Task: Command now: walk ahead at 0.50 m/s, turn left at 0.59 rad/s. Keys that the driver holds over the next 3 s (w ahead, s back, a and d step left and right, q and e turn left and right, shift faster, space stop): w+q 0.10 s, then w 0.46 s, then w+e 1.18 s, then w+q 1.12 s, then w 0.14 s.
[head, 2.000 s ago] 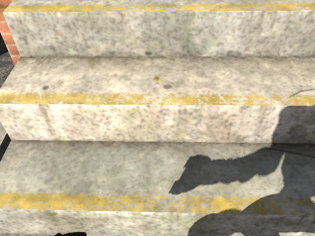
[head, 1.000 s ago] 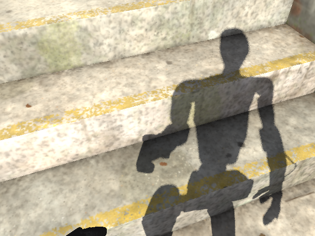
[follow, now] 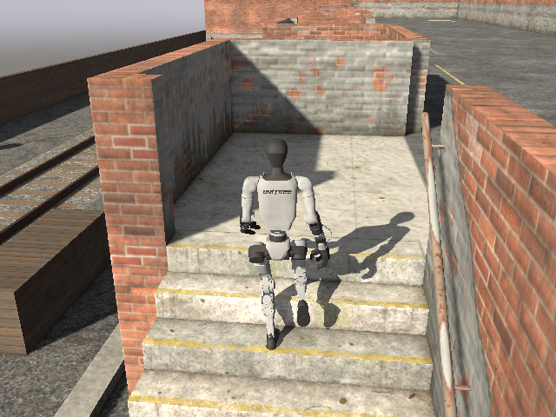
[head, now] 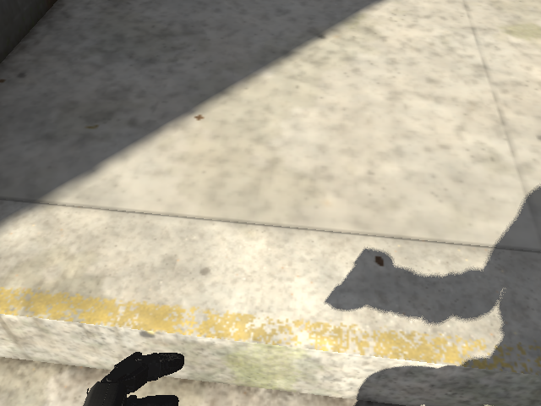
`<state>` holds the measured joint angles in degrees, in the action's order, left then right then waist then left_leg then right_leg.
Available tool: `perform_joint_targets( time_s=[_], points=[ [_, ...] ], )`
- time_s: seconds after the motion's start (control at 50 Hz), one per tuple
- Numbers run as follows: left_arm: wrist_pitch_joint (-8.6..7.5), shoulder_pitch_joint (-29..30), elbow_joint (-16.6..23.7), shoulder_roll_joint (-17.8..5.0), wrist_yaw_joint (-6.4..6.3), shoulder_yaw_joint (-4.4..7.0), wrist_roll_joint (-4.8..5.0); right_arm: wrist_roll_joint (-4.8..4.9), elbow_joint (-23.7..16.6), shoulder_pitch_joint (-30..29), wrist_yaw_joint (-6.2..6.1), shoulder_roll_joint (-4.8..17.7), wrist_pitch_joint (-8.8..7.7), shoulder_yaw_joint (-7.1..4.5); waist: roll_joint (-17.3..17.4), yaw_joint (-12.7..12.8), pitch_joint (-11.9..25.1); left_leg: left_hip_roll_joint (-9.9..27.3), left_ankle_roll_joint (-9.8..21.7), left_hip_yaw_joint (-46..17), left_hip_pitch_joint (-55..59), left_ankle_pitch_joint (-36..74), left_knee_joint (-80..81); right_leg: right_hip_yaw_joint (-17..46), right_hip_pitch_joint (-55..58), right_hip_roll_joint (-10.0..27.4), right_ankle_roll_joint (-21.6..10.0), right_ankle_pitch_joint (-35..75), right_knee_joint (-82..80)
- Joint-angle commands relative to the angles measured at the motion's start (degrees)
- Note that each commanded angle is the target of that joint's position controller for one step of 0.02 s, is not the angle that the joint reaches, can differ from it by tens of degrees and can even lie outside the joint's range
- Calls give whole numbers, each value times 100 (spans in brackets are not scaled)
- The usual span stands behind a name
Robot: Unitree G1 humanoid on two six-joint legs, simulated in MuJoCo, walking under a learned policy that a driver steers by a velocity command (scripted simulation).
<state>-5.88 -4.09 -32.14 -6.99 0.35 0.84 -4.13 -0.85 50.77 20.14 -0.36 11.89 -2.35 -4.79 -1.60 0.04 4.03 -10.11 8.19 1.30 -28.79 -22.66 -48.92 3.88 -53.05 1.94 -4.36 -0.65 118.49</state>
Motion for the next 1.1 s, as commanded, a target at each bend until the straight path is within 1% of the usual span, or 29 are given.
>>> perform_joint_targets(
  time_s=[0.02, 0.08, 0.12, 0.18, 0.2, 0.22, 0.24, 0.28, 0.3, 0.32, 0.34, 0.36, 0.38, 0.42, 0.44, 0.52, 0.6, 0.66, 0.72, 0.76, 0.78, 0.8, 0.82, 0.84, 0.86, 0.9, 0.96, 1.06, 1.1],
  points=[
    [148, -152, 309, 205, -60, -248, -3, 18, -157, -58, 44, 51, -334, 100, -129, 268, -845, 1072, 95, -1918, 219, 1176, 2290, -207, -1583, 197, 28, -397, -271],
    [227, 1077, 721, 604, -193, -427, 24, -133, 134, 798, 109, 318, -493, 83, 461, -265, -522, 1492, 208, -2663, 1415, 1357, 2825, -744, -3332, 22, -56, -1472, 1864],
    [197, 1925, 1174, 745, -186, -570, -17, -28, 245, 1054, 118, 297, -463, 100, 325, -403, -827, 1367, 38, -2541, 1371, 728, 3275, -792, -3500, 157, -117, -1753, 808],
    [307, 2705, 1550, 658, -43, -613, 101, 106, 260, 1268, -252, 314, -283, 55, 559, -700, -513, 1589, 466, -2295, 1449, 2705, 4868, -1235, -1590, 167, -93, -2050, -1755],
    [350, 2047, 1219, 795, -4, -593, 123, 67, 158, 1025, -345, 180, -272, 59, 709, -370, -23, 1632, 458, -1710, 1482, 4248, 4775, -1354, -343, 94, -249, -1892, -2312],
    [344, 1294, 856, 548, -6, -501, 243, 214, -75, 553, -354, 315, -281, 34, 503, 77, 484, 1398, 269, -964, 1172, 7081, 4206, -1625, 1446, -231, -426, -2049, -3559],
    [388, 643, 580, 271, -57, -326, 322, 178, -227, 666, -342, 662, -350, -58, 584, 248, 1364, 1718, 313, -1110, 1496, 9537, 3572, -1735, 2645, -555, -446, -2322, -3657],
    [483, -715, 159, -530, -157, 12, 501, 315, -367, 282, -151, 1332, -657, -278, 844, 1083, 1976, 1947, 369, -1166, 2554, 11323, 1675, -1386, 3526, -689, -376, -2465, -5433],
    [448, -1148, -28, -915, -192, 226, 388, 268, -517, -21, 4, 1255, -802, -329, 697, 1321, 2086, 1687, 228, -1174, 2181, 10472, 131, -474, 4228, -434, -569, -2812, -6325],
    [478, -1581, -351, -1345, -248, 375, 236, 264, -759, -27, 239, 560, -867, -256, -1043, 1217, 1961, 460, -216, -995, -23, 4657, -2747, 2920, 5203, 1168, -1738, -1516, -7960],
    [623, -1321, -518, -1289, -274, 467, 311, -70, -881, 231, 322, 309, -824, -247, -1337, 887, 2018, -194, -455, -1334, -928, 1538, -5901, 5493, 4652, 1673, -2223, -1882, -9641],
    [515, -729, -692, -824, -218, 422, 457, -213, -1351, -138, 331, -279, -777, -50, -282, 310, 1089, 86, -330, -1373, -2073, 1843, -7035, 4900, 4118, 1559, -2003, -3593, -9514],
    [383, -843, -1181, -392, -224, 305, 432, -303, -1588, -593, 284, -616, -678, 164, 503, 154, 84, 292, -117, -1259, -2883, 1884, -7036, 4004, 3706, 1379, -1577, -4625, -9317],
    [113, -1283, -1944, 327, -171, 128, 210, -252, -1842, -900, 114, -989, -454, 460, 668, -141, -602, 377, 125, -1496, -3418, 1759, -7684, 2415, 3026, 1087, -966, -3033, -9314],
    [25, -1285, -2132, 395, -137, 105, 179, -125, -1758, -708, 88, -1014, -310, 505, 493, -278, -723, 370, 102, -1496, -3563, 1481, -7800, 1761, 2916, 1009, -821, -2307, -9505],
    [-225, -1174, -2276, -211, 11, 156, 298, -83, -2261, -1668, 3, -743, -71, 548, 450, -568, -1298, 825, -64, -1066, -3920, 997, -6228, 309, 2406, 863, -587, -1101, -10334],
    [-368, -2358, -2579, -791, -45, 270, 342, -169, -2720, -2913, -120, -994, -24, 616, -83, -4, -1003, 1406, 60, -4, -5731, -93, -7733, 625, 4309, 1206, -906, -885, -10951],
    [-129, -3407, -2865, -503, -270, 249, 298, -104, -3440, -4239, 10, -1221, -45, 852, -253, 558, -804, 1795, 85, 227, -5910, -644, -6192, 647, 5311, 918, -793, -982, -11402],
    [-26, -2846, -2340, -578, -338, 234, 427, 86, -3090, -3506, 295, -1208, 16, 816, -117, 279, 80, 1349, 116, 1129, -1181, -416, -2849, -183, 3921, 745, -961, 2528, -12016],
    [-157, -2864, -2096, -1428, -150, 446, 406, 201, -2456, -1774, 166, -687, 129, 458, -659, -371, 1464, 691, 75, 1124, 577, -788, -2549, -183, 4900, 1126, -847, 7108, -10213],
    [-240, -2583, -1991, -1758, 18, 557, 516, 153, -2304, -895, 72, -220, 157, 290, -955, -911, 1872, 694, 145, 715, 1329, -716, -1789, -192, 5076, 1140, -679, 7667, -8923],
    [-354, -2319, -1753, -1642, 195, 630, 687, -27, -2072, -176, -42, 226, 75, 92, -742, -1205, 2221, 1625, 294, -1140, 2489, -1604, -1147, -172, 3616, 652, -377, 6677, -7151],
    [-424, -2006, -1319, -1134, 344, 597, 659, -209, -1958, 274, -39, 920, 106, -136, 840, -1392, 2516, 2903, 806, -4214, 2904, -3103, 1166, 53, 2338, -398, -153, 2203, -4672],
    [-420, -1779, -1094, -724, 370, 627, 382, -65, -1962, -435, 52, 985, 164, -171, 1323, -1053, 2395, 3235, 793, -5837, 2364, -3621, 2883, 664, 1479, -727, -46, -469, -1927],
    [-268, -1746, -861, -255, 239, 574, 278, 28, -1768, -1209, 93, 677, 91, -101, 953, -416, 1614, 3469, 712, -5217, 1625, -3250, 2937, 733, 858, -347, -11, -303, -748],
    [-93, -1420, -524, -109, -1, 435, 188, 34, -935, -1337, 112, -116, -225, 98, 202, 45, -176, 3214, 497, -3239, 194, -1914, 2287, 256, 209, -26, -212, -420, -590],
    [247, -1741, -554, 399, -55, 126, 372, -175, -161, -1052, 103, -797, -401, 304, 261, 691, -659, 2796, -173, -1165, -348, -9, 2328, 771, 60, -28, -296, -376, -1024],
    [520, -918, -339, -731, 45, 445, 267, -35, -88, -982, 73, 284, -752, 106, 423, 564, -881, 2416, -255, 804, 294, 1736, 3804, -129, 794, 50, -53, 336, -4353],
    [546, -666, -394, -694, 186, 429, 352, 8, -82, -629, -25, 589, -799, 35, 388, 400, -640, 2305, -240, 1147, 1197, 2063, 4014, -492, 1051, 151, -90, 557, -5433]
  ],
)
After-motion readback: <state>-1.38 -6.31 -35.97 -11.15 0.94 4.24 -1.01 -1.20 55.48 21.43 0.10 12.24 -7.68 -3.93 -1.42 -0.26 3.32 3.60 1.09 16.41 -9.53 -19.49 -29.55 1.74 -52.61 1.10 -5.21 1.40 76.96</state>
